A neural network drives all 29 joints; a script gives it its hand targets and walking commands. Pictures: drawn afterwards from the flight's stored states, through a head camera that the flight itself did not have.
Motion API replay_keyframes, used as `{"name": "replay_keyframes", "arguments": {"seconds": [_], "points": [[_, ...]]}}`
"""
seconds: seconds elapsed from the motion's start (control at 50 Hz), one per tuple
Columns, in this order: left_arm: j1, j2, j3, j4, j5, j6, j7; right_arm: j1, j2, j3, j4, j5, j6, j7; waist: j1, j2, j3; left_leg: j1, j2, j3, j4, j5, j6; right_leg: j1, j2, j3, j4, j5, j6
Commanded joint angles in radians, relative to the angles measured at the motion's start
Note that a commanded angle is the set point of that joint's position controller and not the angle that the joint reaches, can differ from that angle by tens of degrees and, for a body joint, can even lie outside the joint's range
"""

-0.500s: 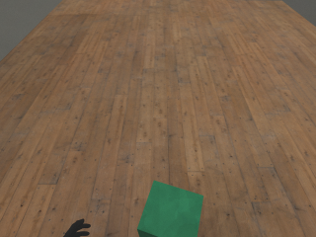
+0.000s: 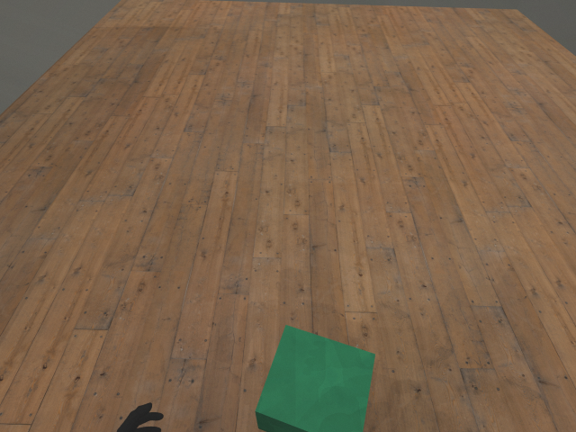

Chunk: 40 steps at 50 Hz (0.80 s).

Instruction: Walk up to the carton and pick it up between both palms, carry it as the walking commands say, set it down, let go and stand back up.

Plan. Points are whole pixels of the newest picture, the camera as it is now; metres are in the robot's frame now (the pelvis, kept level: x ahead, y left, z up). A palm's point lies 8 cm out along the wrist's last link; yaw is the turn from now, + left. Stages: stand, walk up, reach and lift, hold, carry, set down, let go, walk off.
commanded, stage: walk up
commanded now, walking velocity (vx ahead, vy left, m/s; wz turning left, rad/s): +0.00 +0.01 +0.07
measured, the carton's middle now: (315, 392) +0.38 -0.07 -0.66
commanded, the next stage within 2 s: none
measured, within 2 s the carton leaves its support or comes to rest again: neither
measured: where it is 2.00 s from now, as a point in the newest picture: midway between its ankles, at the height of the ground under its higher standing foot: outside the picture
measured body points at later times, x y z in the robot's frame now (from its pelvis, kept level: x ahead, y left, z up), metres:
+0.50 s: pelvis -0.02 -0.01 +0.01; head -0.01 -0.02 +0.46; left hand +0.10 +0.25 -0.09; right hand +0.09 -0.26 -0.11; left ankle +0.00 +0.09 -0.73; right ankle -0.05 -0.12 -0.73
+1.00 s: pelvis -0.05 +0.05 +0.01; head -0.02 +0.07 +0.45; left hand +0.08 +0.29 -0.12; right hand +0.05 -0.22 -0.09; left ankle -0.06 +0.13 -0.73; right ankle -0.11 -0.08 -0.65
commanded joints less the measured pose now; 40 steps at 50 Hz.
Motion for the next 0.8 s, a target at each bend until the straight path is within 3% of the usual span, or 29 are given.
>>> {"name": "replay_keyframes", "arguments": {"seconds": [0.0,0.02,0.04,0.08,0.1,0.12,0.18,0.22,0.24,0.26,0.28,0.34,0.38,0.4,0.42,0.44,0.48,0.52,0.54,0.56,0.58,0.6,0.64,0.66,0.68,0.7,0.74,0.76,0.78], "points": [[-0.030,0.079,0.069,-0.044,-0.007,0.010,-0.014,0.046,-0.165,-0.065,-0.015,-0.039,-0.023,0.006,-0.025,0.124,-0.010,0.011,0.279,-0.475,-0.407,0.124,0.060,-0.121,0.043,0.052,0.196,-0.244,0.024],[-0.039,0.084,0.071,-0.043,-0.011,0.009,-0.010,0.053,-0.170,-0.066,0.008,-0.038,-0.031,-0.002,-0.019,0.120,0.026,0.008,0.289,-0.491,-0.391,0.276,0.063,-0.133,0.044,0.119,0.240,-0.267,0.018],[-0.002,0.085,0.069,-0.040,-0.024,0.012,-0.005,0.009,-0.173,-0.068,-0.026,-0.031,-0.037,-0.010,-0.009,0.142,0.044,0.035,0.311,-0.431,-0.308,0.666,0.087,-0.168,0.034,0.152,0.301,-0.305,0.023],[0.013,0.098,0.074,-0.041,-0.033,0.007,-0.004,-0.029,-0.175,-0.061,-0.016,-0.026,-0.040,-0.015,0.015,0.156,-0.034,0.036,0.294,-0.325,-0.245,0.879,0.126,-0.086,0.055,0.147,0.284,-0.283,0.013],[0.020,0.058,0.064,-0.027,-0.025,0.003,-0.015,0.009,-0.158,-0.053,0.016,-0.031,-0.039,-0.010,-0.007,0.221,-0.137,0.111,0.233,-0.287,-0.278,0.614,0.119,-0.034,0.071,0.099,0.199,-0.247,-0.004],[0.029,0.060,0.066,-0.033,-0.023,-0.005,-0.009,0.013,-0.121,-0.052,0.004,-0.026,-0.040,-0.012,-0.017,0.153,-0.168,0.181,0.211,-0.286,-0.266,0.494,0.100,-0.029,0.092,0.098,0.152,-0.231,-0.014],[0.072,0.026,0.050,-0.012,-0.024,-0.024,-0.010,-0.027,-0.129,-0.048,-0.020,-0.015,-0.034,-0.009,0.028,0.202,-0.123,0.059,0.182,-0.220,-0.198,0.579,0.055,0.160,0.059,0.072,-0.200,0.028,-0.021],[0.070,0.077,0.056,0.001,-0.005,-0.057,-0.004,-0.016,-0.053,-0.029,-0.011,-0.008,-0.040,-0.009,0.016,-0.008,-0.153,0.048,0.088,-0.145,-0.114,0.450,0.000,0.228,-0.099,0.173,-0.254,0.235,-0.052],[0.020,0.108,0.051,0.006,0.001,-0.057,-0.006,-0.004,-0.060,-0.025,-0.005,-0.004,-0.042,-0.001,-0.011,-0.082,-0.122,0.028,0.047,-0.077,-0.150,0.264,-0.021,0.194,-0.142,0.163,-0.182,0.441,-0.088],[0.032,0.101,0.058,0.002,-0.004,-0.057,-0.010,0.000,-0.049,-0.023,-0.001,-0.007,-0.038,0.006,-0.006,-0.105,-0.131,0.020,0.036,-0.041,-0.156,0.180,-0.018,0.206,-0.142,0.134,-0.162,0.393,-0.100],[0.017,0.101,0.048,-0.001,0.002,-0.060,-0.005,-0.005,-0.053,-0.024,-0.001,-0.005,-0.034,0.007,-0.020,-0.060,-0.104,0.043,0.030,-0.037,-0.152,0.163,-0.027,0.143,-0.141,0.182,-0.181,0.350,-0.100],[0.039,0.092,0.043,-0.007,0.002,-0.048,-0.009,-0.004,-0.075,-0.024,0.013,-0.023,-0.029,0.014,0.004,-0.079,-0.097,0.051,0.055,-0.042,-0.161,0.282,-0.004,0.121,-0.089,0.105,-0.173,0.157,-0.065],[0.049,0.105,0.051,0.002,0.000,-0.052,-0.004,-0.003,-0.074,-0.023,0.008,-0.019,-0.033,0.002,0.007,-0.093,-0.103,0.071,0.064,-0.060,-0.147,0.333,-0.009,0.129,-0.086,0.114,-0.171,0.183,-0.063],[0.046,0.083,0.050,-0.008,0.002,-0.049,-0.004,-0.013,-0.072,-0.033,-0.002,-0.027,-0.035,0.005,0.006,-0.042,-0.094,0.069,0.059,-0.045,-0.138,0.328,-0.013,0.124,-0.094,0.114,-0.173,0.199,-0.069],[0.029,0.089,0.052,-0.014,-0.002,-0.046,-0.007,0.009,-0.081,-0.029,0.002,-0.022,-0.040,0.006,-0.002,-0.058,-0.096,0.045,0.068,-0.076,-0.151,0.321,-0.006,0.123,-0.089,0.116,-0.180,0.140,-0.070],[0.022,0.094,0.049,-0.006,-0.002,-0.043,-0.007,0.019,-0.092,-0.028,0.018,-0.025,-0.040,0.007,-0.007,-0.005,-0.052,0.051,0.076,-0.059,-0.168,0.332,-0.005,0.114,-0.087,0.132,-0.172,0.116,-0.071],[0.026,0.080,0.058,-0.015,-0.004,-0.037,-0.006,0.026,-0.104,-0.039,0.014,-0.023,-0.038,0.005,-0.003,-0.056,-0.092,0.056,0.094,-0.114,-0.183,0.360,-0.001,0.125,-0.058,0.080,-0.150,0.072,-0.059],[0.039,0.085,0.049,-0.007,0.004,-0.039,-0.004,-0.031,-0.090,-0.038,-0.001,-0.031,-0.041,0.009,0.003,0.003,-0.045,0.039,0.082,-0.085,-0.162,0.304,-0.006,0.061,-0.071,0.105,-0.183,-0.014,-0.065],[0.056,0.118,0.065,0.004,0.025,-0.045,0.002,-0.010,-0.109,-0.073,0.028,-0.057,-0.037,-0.005,0.006,-0.044,-0.058,0.023,0.069,-0.035,-0.097,0.247,-0.046,0.041,-0.123,0.142,-0.145,0.182,-0.089],[0.171,0.216,0.097,-0.040,-0.002,-0.042,0.017,-0.092,-0.172,-0.092,-0.048,-0.020,-0.002,-0.007,0.075,-0.076,0.074,-0.171,0.040,0.011,0.123,0.165,-0.081,0.063,-0.305,0.407,-0.139,0.663,-0.151],[0.183,0.245,0.104,-0.033,0.003,-0.045,0.018,-0.119,-0.134,-0.083,-0.047,-0.017,0.013,-0.007,0.095,-0.179,0.000,-0.294,0.006,0.020,0.310,-0.167,-0.097,0.152,-0.393,0.469,-0.149,0.880,-0.256],[0.201,0.226,0.106,-0.023,0.002,-0.052,0.025,-0.092,-0.106,-0.076,-0.046,-0.007,0.018,-0.016,0.082,-0.131,-0.034,-0.259,0.042,-0.028,0.424,-0.212,-0.111,0.136,-0.403,0.471,-0.174,0.994,-0.286],[0.046,0.218,0.109,-0.064,-0.004,-0.048,0.015,-0.063,-0.106,-0.072,-0.034,-0.004,0.024,-0.008,0.005,-0.150,-0.018,-0.136,0.078,-0.044,0.449,-0.174,-0.109,-0.008,-0.335,0.384,-0.191,0.866,-0.238],[0.019,0.227,0.110,-0.081,0.005,-0.049,0.005,-0.067,-0.119,-0.059,-0.024,-0.004,0.031,-0.001,-0.008,-0.170,-0.022,-0.126,0.066,-0.040,0.326,-0.165,-0.118,0.011,-0.266,0.358,-0.194,0.739,-0.187],[-0.024,0.217,0.108,-0.089,0.018,-0.037,0.003,-0.038,-0.102,-0.052,-0.018,-0.017,0.030,-0.002,-0.021,-0.214,-0.041,-0.023,0.050,0.005,0.212,-0.141,-0.114,-0.047,-0.209,0.330,-0.235,0.435,-0.157],[-0.067,0.230,0.110,-0.084,0.005,-0.018,-0.003,-0.021,-0.104,-0.054,-0.029,-0.003,0.014,0.001,-0.032,-0.274,0.010,0.040,0.043,0.018,0.111,-0.139,-0.118,-0.094,-0.178,0.317,-0.210,0.425,-0.130],[-0.020,0.211,0.105,-0.070,-0.001,-0.018,-0.010,0.109,-0.094,-0.061,0.018,-0.002,0.005,-0.014,-0.066,-0.250,-0.050,0.180,0.026,0.077,-0.094,0.044,-0.116,-0.100,-0.145,0.274,-0.138,0.225,-0.095],[0.020,0.151,0.091,-0.055,-0.013,-0.013,-0.015,0.080,-0.114,-0.063,0.020,-0.011,-0.006,-0.020,-0.049,-0.118,0.046,0.212,0.098,0.028,-0.187,0.092,-0.108,-0.195,-0.086,0.219,-0.033,0.158,-0.055],[0.103,0.056,0.074,-0.066,-0.003,-0.008,-0.014,0.075,-0.188,-0.076,0.006,-0.036,-0.020,-0.028,0.001,0.176,0.003,0.228,0.325,-0.231,-0.254,0.393,-0.066,-0.262,0.058,0.129,0.213,-0.190,-0.002]]}}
